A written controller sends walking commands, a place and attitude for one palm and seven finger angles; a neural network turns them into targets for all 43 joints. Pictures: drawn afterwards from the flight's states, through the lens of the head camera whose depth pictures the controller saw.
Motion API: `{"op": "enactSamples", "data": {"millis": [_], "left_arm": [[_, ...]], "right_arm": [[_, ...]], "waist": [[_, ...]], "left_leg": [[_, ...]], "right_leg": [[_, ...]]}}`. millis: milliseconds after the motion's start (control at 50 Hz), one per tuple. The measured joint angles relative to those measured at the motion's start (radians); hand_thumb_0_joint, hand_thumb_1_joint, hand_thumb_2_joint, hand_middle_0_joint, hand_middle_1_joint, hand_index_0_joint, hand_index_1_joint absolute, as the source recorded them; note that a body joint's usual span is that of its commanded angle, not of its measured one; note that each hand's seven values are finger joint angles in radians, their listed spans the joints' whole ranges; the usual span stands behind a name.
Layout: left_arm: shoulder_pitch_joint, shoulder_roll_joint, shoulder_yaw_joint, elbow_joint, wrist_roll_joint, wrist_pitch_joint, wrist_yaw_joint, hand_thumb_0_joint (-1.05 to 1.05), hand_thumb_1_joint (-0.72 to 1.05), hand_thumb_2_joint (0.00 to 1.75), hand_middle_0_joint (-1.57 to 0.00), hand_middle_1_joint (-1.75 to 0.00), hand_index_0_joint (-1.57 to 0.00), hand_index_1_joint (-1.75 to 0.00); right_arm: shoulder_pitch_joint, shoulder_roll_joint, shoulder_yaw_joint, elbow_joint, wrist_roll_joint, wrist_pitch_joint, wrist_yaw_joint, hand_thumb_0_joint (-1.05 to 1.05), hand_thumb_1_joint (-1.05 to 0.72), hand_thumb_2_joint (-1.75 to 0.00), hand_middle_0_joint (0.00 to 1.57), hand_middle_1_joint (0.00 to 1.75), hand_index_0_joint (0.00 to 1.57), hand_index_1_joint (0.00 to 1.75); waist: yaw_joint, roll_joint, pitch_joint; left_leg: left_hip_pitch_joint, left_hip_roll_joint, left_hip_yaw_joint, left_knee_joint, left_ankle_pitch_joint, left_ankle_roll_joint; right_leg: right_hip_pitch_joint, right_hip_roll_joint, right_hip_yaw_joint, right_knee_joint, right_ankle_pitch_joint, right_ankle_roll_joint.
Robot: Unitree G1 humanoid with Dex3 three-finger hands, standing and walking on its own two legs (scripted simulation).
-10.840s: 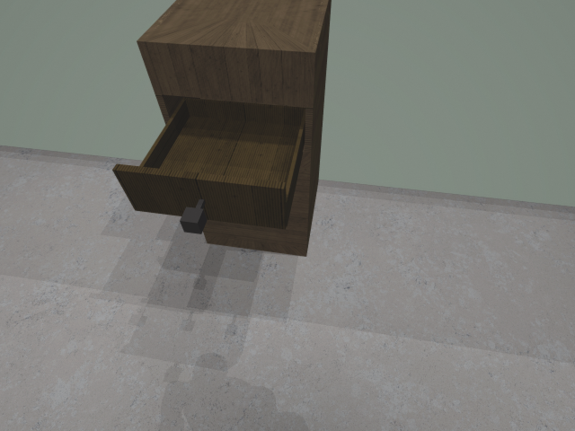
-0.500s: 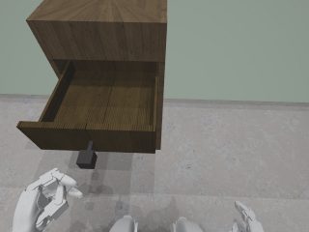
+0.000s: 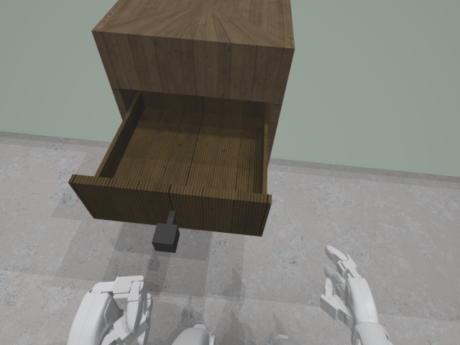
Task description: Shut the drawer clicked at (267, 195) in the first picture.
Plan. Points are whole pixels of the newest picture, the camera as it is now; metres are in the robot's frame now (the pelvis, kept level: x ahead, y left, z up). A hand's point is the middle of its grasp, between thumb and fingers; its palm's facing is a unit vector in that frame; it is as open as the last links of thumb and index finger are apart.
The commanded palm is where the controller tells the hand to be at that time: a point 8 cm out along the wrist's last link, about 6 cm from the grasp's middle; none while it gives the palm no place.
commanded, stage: raise the hand and make a fist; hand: left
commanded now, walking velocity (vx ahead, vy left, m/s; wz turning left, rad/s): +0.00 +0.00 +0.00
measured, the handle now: (168, 228) +0.34 +0.15 -0.04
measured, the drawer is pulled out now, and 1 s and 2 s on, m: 0.30 0.30 0.30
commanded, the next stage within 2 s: bring the fist close to the handle in 0.50 s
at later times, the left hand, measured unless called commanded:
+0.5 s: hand (146, 319) +0.16 +0.13 +0.06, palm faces +0.02 -1.00 -0.04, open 3.3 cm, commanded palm +0.11 +0.18 +0.06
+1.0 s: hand (168, 307) +0.18 +0.11 +0.02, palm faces -0.03 -1.00 -0.07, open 3.3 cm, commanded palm +0.15 +0.18 +0.02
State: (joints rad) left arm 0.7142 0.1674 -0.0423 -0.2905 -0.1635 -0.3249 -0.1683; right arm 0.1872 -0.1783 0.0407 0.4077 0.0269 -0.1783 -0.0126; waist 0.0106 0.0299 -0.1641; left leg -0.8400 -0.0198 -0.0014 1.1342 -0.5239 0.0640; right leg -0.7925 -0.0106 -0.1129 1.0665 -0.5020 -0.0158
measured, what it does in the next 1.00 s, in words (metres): stands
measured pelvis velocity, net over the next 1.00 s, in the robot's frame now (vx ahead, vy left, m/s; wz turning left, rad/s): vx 0.00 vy -0.04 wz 0.00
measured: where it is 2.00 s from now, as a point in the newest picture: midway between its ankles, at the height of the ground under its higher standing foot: outside the picture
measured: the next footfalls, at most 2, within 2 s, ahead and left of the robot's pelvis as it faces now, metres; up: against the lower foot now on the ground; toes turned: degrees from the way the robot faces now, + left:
none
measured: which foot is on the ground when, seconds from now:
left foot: down 0.00-1.00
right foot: down 0.00-1.00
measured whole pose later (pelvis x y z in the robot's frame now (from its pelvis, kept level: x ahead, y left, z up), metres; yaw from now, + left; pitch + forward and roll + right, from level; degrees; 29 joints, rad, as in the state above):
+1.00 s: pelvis +0.00 -0.04 -0.03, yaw +0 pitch +18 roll -2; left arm 0.63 0.19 0.04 -0.16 -0.19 -0.47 -0.18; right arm 0.20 -0.21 0.00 0.47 0.02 -0.13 -0.03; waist -0.01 0.03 -0.19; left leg -0.99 0.01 -0.03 1.26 -0.58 0.00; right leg -0.95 0.02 -0.14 1.22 -0.58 -0.08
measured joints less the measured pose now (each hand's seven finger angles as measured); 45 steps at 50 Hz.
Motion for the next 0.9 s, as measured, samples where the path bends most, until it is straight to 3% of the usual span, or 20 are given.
{"op": "enactSamples", "data": {"millis": [200,340,440,600,720,900], "left_arm": [[0.069,-0.011,-0.04,-0.102,0.038,-0.053,0.074,0.02,0.9,0.9,-1.39,-1.6,-1.4,-1.6],[0.055,-0.007,-0.076,-0.113,0.063,-0.012,0.074,0.02,0.9,0.9,-1.39,-1.6,-1.4,-1.6],[0.085,0.013,-0.03,-0.111,0.047,0.0,0.096,0.02,0.9,0.9,-1.39,-1.6,-1.4,-1.6],[0.106,0.002,-0.016,-0.087,0.02,-0.069,0.079,0.02,0.9,0.9,-1.39,-1.6,-1.4,-1.6],[0.06,0.017,-0.002,-0.02,0.025,-0.093,0.046,0.02,0.9,0.9,-1.39,-1.6,-1.4,-1.6],[-0.039,0.017,0.062,0.082,-0.014,-0.138,0.023,0.02,0.9,0.9,-1.39,-1.6,-1.4,-1.6]], "right_arm": [[0.045,-0.022,-0.014,-0.022,-0.014,0.037,0.022,0.01,-0.9,-0.9,0.21,0.3,0.21,0.3],[0.069,-0.024,-0.022,-0.026,-0.005,0.073,0.015,0.01,-0.9,-0.9,0.21,0.3,0.21,0.3],[0.084,-0.012,-0.033,-0.023,0.0,0.092,0.003,0.01,-0.9,-0.9,0.2,0.3,0.2,0.3],[0.074,-0.033,-0.037,-0.018,0.001,0.058,-0.001,0.01,-0.9,-0.9,0.2,0.3,0.2,0.3],[0.043,-0.031,-0.041,-0.012,0.0,0.056,-0.012,0.01,-0.9,-0.9,0.2,0.3,0.2,0.3],[0.024,-0.031,-0.043,0.033,-0.005,0.042,-0.018,0.01,-0.9,-0.9,0.2,0.3,0.2,0.3]], "waist": [[0.011,0.007,0.0],[-0.003,0.009,-0.004],[-0.007,0.003,-0.012],[-0.009,0.015,-0.018],[-0.01,0.005,-0.019],[-0.011,-0.001,-0.026]], "left_leg": [[-0.051,-0.004,0.004,0.052,-0.023,0.009],[-0.074,-0.001,0.012,0.07,-0.031,0.006],[-0.053,0.007,0.013,0.051,-0.031,-0.005],[-0.049,0.011,-0.007,0.045,-0.028,-0.02],[-0.071,0.017,-0.013,0.059,-0.032,-0.036],[-0.127,0.028,-0.028,0.106,-0.049,-0.057]], "right_leg": [[-0.049,-0.006,0.003,0.047,-0.02,0.01],[-0.079,-0.004,0.011,0.075,-0.03,0.006],[-0.064,0.005,0.013,0.062,-0.031,-0.004],[-0.055,0.01,-0.007,0.055,-0.034,-0.02],[-0.081,0.015,-0.012,0.079,-0.044,-0.037],[-0.138,0.024,-0.027,0.129,-0.067,-0.058]]}}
